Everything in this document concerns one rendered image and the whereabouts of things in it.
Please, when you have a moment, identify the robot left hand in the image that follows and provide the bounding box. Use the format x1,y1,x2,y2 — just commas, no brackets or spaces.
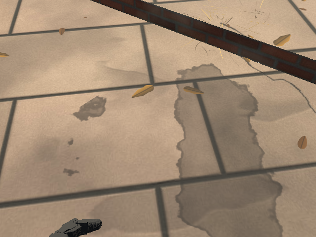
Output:
48,218,103,237

